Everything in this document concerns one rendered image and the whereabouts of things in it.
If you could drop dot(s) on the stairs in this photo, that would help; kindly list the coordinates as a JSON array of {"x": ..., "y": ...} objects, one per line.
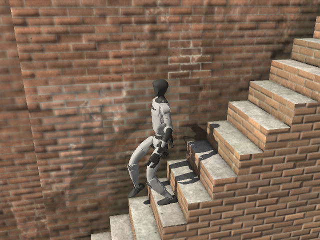
[{"x": 256, "y": 176}]

